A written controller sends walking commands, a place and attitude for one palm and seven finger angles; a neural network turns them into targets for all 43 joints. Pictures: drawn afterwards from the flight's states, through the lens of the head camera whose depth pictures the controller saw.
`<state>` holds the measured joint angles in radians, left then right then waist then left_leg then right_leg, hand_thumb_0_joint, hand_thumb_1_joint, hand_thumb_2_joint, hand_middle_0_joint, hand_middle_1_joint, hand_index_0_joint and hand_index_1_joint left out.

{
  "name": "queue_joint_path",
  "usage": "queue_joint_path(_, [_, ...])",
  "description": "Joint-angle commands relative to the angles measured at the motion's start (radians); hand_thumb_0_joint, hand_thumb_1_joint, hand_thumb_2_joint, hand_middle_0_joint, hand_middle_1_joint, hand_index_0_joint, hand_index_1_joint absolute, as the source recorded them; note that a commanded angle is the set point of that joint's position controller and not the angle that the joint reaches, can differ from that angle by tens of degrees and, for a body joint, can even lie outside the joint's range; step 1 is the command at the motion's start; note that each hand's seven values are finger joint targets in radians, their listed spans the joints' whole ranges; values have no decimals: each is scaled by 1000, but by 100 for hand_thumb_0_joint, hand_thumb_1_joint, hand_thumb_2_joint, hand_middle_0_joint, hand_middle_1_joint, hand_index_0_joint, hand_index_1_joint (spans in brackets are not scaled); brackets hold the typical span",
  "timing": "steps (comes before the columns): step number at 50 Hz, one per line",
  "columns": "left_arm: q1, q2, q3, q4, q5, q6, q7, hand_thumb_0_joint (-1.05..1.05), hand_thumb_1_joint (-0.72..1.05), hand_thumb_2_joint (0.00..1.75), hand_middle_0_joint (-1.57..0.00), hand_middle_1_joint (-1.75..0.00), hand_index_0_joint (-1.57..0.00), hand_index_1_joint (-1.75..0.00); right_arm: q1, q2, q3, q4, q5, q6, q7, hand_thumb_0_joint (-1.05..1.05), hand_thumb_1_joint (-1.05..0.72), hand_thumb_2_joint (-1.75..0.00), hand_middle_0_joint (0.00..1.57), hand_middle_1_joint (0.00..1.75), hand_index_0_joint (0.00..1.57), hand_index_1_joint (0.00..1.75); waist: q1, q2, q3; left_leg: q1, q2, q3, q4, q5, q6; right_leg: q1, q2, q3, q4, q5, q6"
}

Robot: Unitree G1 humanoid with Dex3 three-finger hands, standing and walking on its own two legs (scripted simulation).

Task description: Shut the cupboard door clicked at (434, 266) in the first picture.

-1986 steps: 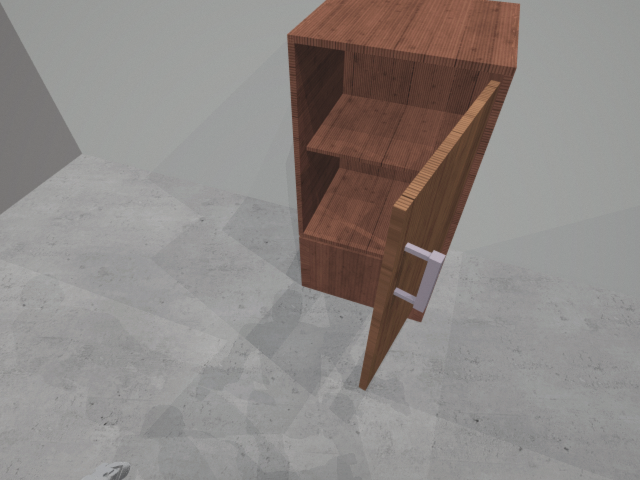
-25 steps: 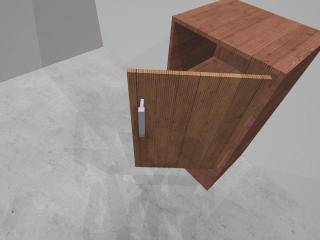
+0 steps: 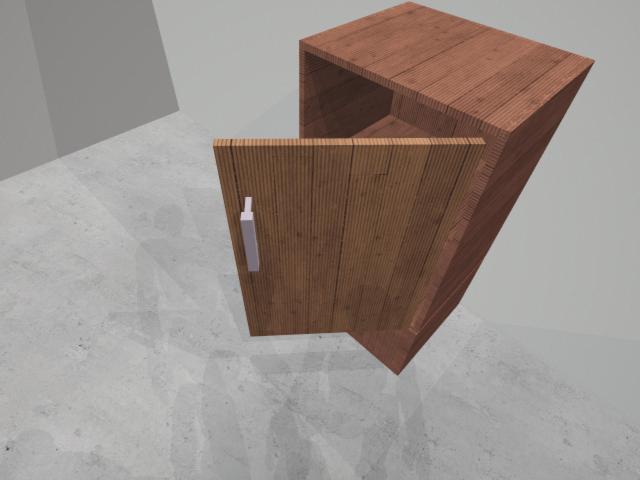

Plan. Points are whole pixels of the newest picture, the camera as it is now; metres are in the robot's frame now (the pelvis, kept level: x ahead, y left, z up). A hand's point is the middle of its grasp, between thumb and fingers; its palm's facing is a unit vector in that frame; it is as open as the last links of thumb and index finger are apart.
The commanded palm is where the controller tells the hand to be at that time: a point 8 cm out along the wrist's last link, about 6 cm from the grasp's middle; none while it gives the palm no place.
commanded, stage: come to a stop and stand still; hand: left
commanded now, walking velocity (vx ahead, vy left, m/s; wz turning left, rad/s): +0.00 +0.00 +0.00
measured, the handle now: (251, 235) +0.52 +0.14 -0.04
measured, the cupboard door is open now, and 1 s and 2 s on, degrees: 48 48 48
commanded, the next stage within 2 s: look again from close up in 0.10 s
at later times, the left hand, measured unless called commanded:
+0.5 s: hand out of the picture +0.03 +0.19 -0.18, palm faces +0.01 -0.98 -0.20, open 7.4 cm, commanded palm none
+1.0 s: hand out of the picture +0.03 +0.20 -0.19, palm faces -0.01 -0.98 -0.19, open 7.4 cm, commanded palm none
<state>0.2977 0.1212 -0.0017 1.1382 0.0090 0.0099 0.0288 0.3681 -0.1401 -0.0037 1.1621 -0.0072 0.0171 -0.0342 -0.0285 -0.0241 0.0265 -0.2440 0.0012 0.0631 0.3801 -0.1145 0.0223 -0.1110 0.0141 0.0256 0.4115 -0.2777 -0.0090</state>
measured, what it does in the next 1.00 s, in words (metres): stands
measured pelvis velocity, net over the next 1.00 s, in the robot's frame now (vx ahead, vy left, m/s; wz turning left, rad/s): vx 0.04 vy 0.02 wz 0.01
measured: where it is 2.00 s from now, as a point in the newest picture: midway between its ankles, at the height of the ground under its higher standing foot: outside the picture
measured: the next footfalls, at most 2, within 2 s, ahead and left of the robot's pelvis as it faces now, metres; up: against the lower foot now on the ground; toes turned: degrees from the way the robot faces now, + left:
right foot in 1.66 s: +0.18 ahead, -0.18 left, +0.00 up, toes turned +5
left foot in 1.90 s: +0.16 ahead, -0.01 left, +0.00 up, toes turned +9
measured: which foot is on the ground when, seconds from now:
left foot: down 0.00-1.00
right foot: down 0.00-1.00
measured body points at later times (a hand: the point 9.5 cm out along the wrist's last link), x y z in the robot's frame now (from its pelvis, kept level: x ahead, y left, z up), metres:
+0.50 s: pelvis +0.02 +0.02 -0.01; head +0.02 +0.01 +0.44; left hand +0.03 +0.24 -0.17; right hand +0.04 -0.21 -0.17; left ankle +0.06 +0.11 -0.74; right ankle -0.03 -0.12 -0.74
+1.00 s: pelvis +0.04 +0.02 -0.01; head +0.05 +0.03 +0.44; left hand +0.04 +0.25 -0.17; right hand +0.07 -0.22 -0.16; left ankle +0.06 +0.10 -0.74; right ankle -0.03 -0.12 -0.74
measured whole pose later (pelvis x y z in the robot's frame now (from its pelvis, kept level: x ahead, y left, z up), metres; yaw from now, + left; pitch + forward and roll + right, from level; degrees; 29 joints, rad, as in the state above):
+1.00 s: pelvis +0.04 +0.02 -0.01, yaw +0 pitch +0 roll +1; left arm 0.30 0.20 -0.01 1.07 0.02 0.00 0.03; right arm 0.22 -0.16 0.01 1.08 -0.01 -0.01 -0.02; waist -0.01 -0.05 0.02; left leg -0.28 -0.03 0.07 0.51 -0.24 0.05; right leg -0.13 -0.02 0.03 0.51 -0.38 0.01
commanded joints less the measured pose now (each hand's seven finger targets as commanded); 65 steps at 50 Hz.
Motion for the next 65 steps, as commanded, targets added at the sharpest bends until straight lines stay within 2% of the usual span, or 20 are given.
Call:
queue_joint_path(1, [74,76,21,-22,-1,-10,10,0,90,90,-20,-30,-20,-30,33,-82,-17,-35,-6,-20,-5,0,-90,-90,20,30,20,30,18,12,78,52,81,-125,-69,-121,-7,-158,-95,101,-127,-50,-39])
queue_joint_path(9, [93,62,20,-18,1,-13,14,0,90,90,-20,-30,-20,-30,27,-72,-19,-37,-2,-24,-8,0,-90,-90,20,30,20,30,22,-5,68,69,96,-122,-55,-73,0,-144,-88,90,-113,20,-35])
queue_joint_path(10, [159,101,7,-15,25,-58,46,0,90,90,-20,-30,-20,-30,-113,-99,-13,-115,-1,-49,11,0,-90,-90,20,30,20,30,69,44,79,2,87,-86,186,34,-24,-151,-143,142,-119,345,-22])
queue_joint_path(11, [85,146,13,-69,13,-65,41,0,90,90,-20,-30,-20,-30,-36,-56,-14,-137,-4,-40,20,0,-90,-90,20,30,20,30,-16,45,19,10,67,-84,156,-148,-20,-172,-174,155,-119,73,-51])
queue_joint_path(12, [48,128,9,-91,9,-66,35,0,90,90,-20,-30,-20,-30,-10,-63,-15,-128,-10,-34,23,0,-90,-90,20,30,20,30,-25,36,26,-3,61,-91,156,-149,-15,-196,-136,140,-99,-79,-63])
queue_joint_path(14, [58,109,8,-105,12,-67,30,0,90,90,-20,-30,-20,-30,12,-63,-10,-137,-14,-45,23,0,-90,-90,20,30,20,30,-14,103,0,11,74,-105,134,-70,1,-191,-104,104,-42,-15,-75])
queue_joint_path(17, [89,94,4,-100,9,-56,28,0,90,90,-20,-30,-20,-30,-9,-92,-8,-156,-7,-49,16,0,-90,-90,20,30,20,30,8,3,27,-18,92,-135,99,-54,22,-166,-73,76,-1,5,-57])
queue_joint_path(18, [90,93,2,-100,8,-52,27,0,90,90,-20,-30,-20,-30,-13,-100,-9,-160,-6,-48,16,0,-90,-90,20,30,20,30,9,-31,45,-26,93,-136,87,-68,23,-171,-72,73,-2,-10,-53])
queue_joint_path(29, [81,147,7,-123,11,-33,21,0,90,90,-20,-30,-20,-30,-81,-146,-10,-155,-4,-51,14,0,-90,-90,20,30,20,30,32,19,51,7,101,-142,22,-28,37,-135,-75,54,7,33,-31])
queue_joint_path(40, [63,182,9,-115,8,-33,18,0,90,90,-20,-30,-20,-30,-124,-170,-15,-131,-1,-56,9,0,-90,-90,20,30,20,30,33,15,-25,104,104,-112,58,153,33,-100,-96,64,-2,179,-17])
queue_joint_path(44, [79,156,4,-92,10,-23,14,0,90,90,-20,-30,-20,-30,-123,-151,-10,-110,-3,-46,11,0,-90,-90,20,30,20,30,29,14,4,80,118,-133,21,-8,39,-108,-81,24,-2,34,-10])
queue_joint_path(48, [97,151,8,-89,19,-10,4,0,90,90,-20,-30,-20,-30,-119,-187,-31,-116,-10,-32,10,0,-90,-90,20,30,20,30,28,82,48,29,173,-250,-71,-249,75,-168,-51,-38,66,-109,-11])
queue_joint_path(52, [117,144,15,-94,23,-10,-2,0,90,90,-20,-30,-20,-30,-95,-197,-45,-127,-12,-30,2,0,-90,-90,20,30,20,30,28,99,14,37,205,-309,-57,-223,111,-192,-47,-52,98,-114,-17])
queue_joint_path(54, [127,140,19,-97,24,-12,-5,0,90,90,-20,-30,-20,-30,-91,-185,-48,-131,-11,-31,-1,0,-90,-90,20,30,20,30,32,75,3,14,197,-291,-18,-158,111,-160,-52,-47,68,-80,-21])
queue_joint_path(56, [157,141,25,-91,21,-12,-5,0,90,90,-20,-30,-20,-30,-107,-172,-47,-138,-12,-31,-1,0,-90,-90,20,30,20,30,43,23,-1,-60,153,-208,66,-125,84,-89,-76,-13,10,-50,-31])
queue_joint_path(59, [208,179,41,-90,22,-13,3,0,90,90,-20,-30,-20,-30,-145,-94,-30,-164,-13,-32,0,0,-90,-90,20,30,20,30,62,-196,32,-233,13,3,314,-208,24,19,-206,134,-94,171,-101])
queue_joint_path(60, [215,169,39,-89,24,-14,6,0,90,90,-20,-30,-20,-30,-177,-91,-28,-175,-16,-32,-1,0,-90,-90,20,30,20,30,70,-189,67,-280,10,15,394,-334,18,24,-237,156,-79,356,-142])
queue_joint_path(62, [228,149,33,-82,29,-14,10,0,90,90,-20,-30,-20,-30,-183,-74,-28,-171,-14,-34,-3,0,-90,-90,20,30,20,30,62,-106,71,-291,22,26,436,-378,17,59,-235,121,-8,629,-191])
queue_joint_path(64, [197,148,30,-84,24,-12,13,0,90,90,-20,-30,-20,-30,-116,-61,-25,-143,-13,-39,-5,0,-90,-90,20,30,20,30,17,-75,27,-139,21,51,245,-255,20,37,-176,36,112,737,-155])
queue_joint_path(65, [170,150,29,-89,16,-8,10,0,90,90,-20,-30,-20,-30,-30,-84,-31,-109,-16,-43,-10,0,-90,-90,20,30,20,30,-24,-45,-25,50,50,9,148,1,43,-58,-131,-9,236,688,-106])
